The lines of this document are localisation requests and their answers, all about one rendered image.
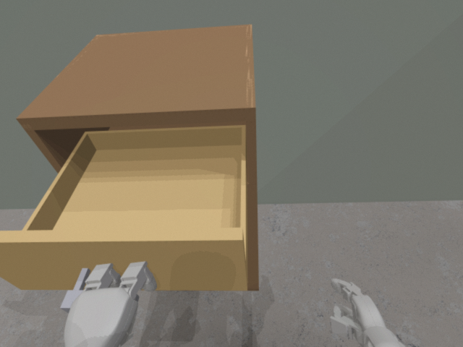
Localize robot right hand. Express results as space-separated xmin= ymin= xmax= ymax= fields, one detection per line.
xmin=330 ymin=278 xmax=386 ymax=347

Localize cabinet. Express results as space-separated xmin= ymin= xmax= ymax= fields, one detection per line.
xmin=16 ymin=25 xmax=259 ymax=291

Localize robot right forearm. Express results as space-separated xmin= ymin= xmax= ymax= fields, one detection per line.
xmin=362 ymin=326 xmax=406 ymax=347

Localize handle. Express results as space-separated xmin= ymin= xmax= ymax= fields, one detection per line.
xmin=60 ymin=268 xmax=139 ymax=314

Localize robot left hand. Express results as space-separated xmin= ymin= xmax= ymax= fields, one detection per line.
xmin=64 ymin=261 xmax=157 ymax=347

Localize drawer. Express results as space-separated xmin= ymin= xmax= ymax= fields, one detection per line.
xmin=0 ymin=125 xmax=247 ymax=291

